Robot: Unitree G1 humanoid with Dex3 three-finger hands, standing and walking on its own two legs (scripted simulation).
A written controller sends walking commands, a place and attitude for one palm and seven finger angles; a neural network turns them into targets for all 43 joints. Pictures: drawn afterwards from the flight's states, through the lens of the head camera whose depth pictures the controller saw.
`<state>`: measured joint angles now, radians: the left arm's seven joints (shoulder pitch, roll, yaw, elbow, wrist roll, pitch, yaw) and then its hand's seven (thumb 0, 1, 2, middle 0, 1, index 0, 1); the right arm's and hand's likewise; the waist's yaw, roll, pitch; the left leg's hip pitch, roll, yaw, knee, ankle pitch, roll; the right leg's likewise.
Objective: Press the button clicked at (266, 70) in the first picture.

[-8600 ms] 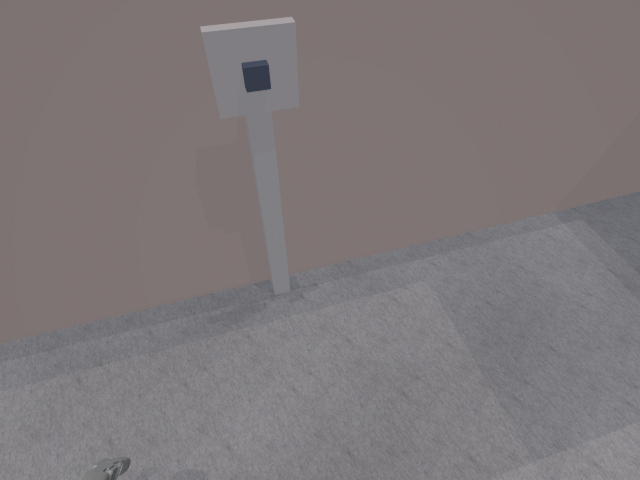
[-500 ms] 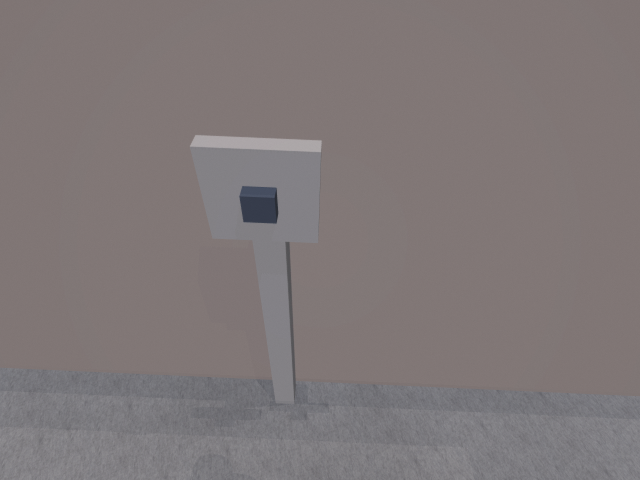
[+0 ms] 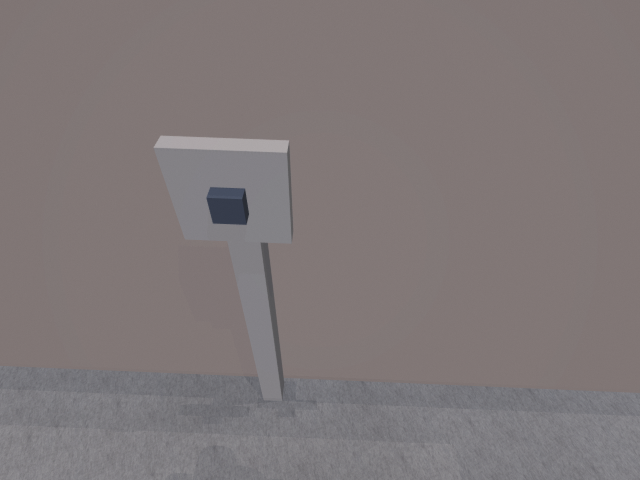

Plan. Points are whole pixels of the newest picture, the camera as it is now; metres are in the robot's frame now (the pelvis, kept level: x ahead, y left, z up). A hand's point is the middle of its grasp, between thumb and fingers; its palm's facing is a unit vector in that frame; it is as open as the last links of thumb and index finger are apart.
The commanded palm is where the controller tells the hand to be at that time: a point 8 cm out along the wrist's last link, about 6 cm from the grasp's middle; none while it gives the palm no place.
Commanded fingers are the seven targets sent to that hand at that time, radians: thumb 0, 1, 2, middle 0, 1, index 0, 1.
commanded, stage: raise the hand and make a fist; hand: left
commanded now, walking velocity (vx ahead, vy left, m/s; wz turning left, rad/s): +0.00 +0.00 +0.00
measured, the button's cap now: (229, 204) +0.47 +0.17 +0.09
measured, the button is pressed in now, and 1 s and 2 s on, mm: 0 0 0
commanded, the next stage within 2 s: none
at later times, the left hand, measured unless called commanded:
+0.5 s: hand out of the picture +0.14 +0.16 -0.05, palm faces +0.18 -0.98 -0.03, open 5.1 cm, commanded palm +0.13 +0.22 -0.03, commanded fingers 0.00 0.90 0.90 -0.86 -1.02 -0.86 -1.02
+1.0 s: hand (182, 420) +0.19 +0.17 +0.01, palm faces +0.06 -1.00 -0.05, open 3.0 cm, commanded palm +0.15 +0.23 +0.02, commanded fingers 0.00 0.90 0.90 -1.30 -1.50 -1.30 -1.50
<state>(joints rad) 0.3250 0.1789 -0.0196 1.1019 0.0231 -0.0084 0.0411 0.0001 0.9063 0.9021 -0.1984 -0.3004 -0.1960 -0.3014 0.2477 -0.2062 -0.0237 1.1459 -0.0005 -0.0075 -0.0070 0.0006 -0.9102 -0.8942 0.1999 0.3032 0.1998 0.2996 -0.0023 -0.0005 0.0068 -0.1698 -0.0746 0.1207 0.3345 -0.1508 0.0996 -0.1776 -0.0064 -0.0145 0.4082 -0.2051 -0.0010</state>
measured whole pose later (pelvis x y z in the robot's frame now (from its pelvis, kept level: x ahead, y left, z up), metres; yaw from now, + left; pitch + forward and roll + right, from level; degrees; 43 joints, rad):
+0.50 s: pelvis +0.01 -0.07 -0.08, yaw +4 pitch +12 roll +0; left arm 0.59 0.21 0.24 0.08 -0.33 -0.49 -0.36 0.01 0.90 0.90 -0.60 -0.74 -0.60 -0.74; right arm 0.14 -0.28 -0.07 0.50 0.04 -0.22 -0.03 0.01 -0.91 -0.89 0.20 0.30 0.20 0.30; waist 0.03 -0.03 -0.14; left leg -0.78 0.00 0.01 1.07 -0.48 0.01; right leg -0.72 0.05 -0.13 1.05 -0.54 -0.10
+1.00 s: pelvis +0.01 -0.04 -0.05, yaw +3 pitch +11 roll -1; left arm 0.52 0.25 0.25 -0.05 -0.36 -0.39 -0.37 0.01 0.90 0.90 -1.23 -1.43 -1.23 -1.43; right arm 0.28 -0.26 -0.02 0.59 0.06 -0.22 -0.05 0.01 -0.91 -0.89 0.20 0.30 0.20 0.30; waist -0.01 0.03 -0.11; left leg -0.68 -0.01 0.03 0.91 -0.42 0.04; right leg -0.62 0.05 -0.10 0.88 -0.45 -0.07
